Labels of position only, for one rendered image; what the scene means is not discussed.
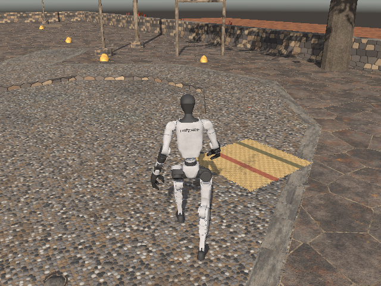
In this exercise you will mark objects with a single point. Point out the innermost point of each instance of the humanoid robot torso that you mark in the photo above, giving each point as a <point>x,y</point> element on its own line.
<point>189,143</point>

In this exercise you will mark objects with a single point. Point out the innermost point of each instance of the right robot forearm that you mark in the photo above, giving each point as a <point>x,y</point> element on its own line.
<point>217,151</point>

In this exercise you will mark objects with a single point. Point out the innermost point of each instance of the left robot forearm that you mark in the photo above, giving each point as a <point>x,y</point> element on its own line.
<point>159,163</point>

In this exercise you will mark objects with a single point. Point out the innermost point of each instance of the left robot hand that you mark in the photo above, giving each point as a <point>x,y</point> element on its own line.
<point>154,181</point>

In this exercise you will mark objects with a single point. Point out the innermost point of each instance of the robot right upper arm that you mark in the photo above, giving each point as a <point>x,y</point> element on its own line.
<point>211,133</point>

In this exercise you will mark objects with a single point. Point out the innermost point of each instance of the robot left upper arm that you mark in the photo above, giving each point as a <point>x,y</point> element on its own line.
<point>170,126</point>

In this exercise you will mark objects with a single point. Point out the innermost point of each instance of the right robot hand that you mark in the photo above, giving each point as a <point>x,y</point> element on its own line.
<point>212,152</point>

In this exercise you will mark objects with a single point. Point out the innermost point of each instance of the left robot shin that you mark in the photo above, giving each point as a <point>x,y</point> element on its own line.
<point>178,198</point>

